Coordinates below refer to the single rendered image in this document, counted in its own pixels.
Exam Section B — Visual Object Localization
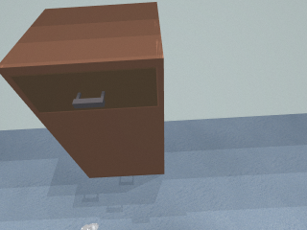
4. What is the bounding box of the drawer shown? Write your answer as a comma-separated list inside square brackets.
[11, 67, 158, 113]

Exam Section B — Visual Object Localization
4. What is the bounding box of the handle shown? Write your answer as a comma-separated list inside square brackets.
[72, 91, 106, 108]

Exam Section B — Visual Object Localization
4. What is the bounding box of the cabinet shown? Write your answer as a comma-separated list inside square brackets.
[0, 2, 165, 178]

